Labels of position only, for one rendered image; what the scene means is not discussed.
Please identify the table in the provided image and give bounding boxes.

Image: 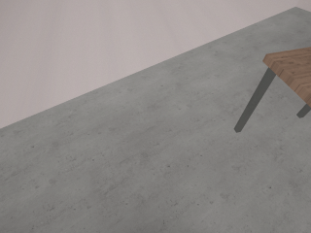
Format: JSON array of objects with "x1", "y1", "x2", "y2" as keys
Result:
[{"x1": 234, "y1": 47, "x2": 311, "y2": 133}]

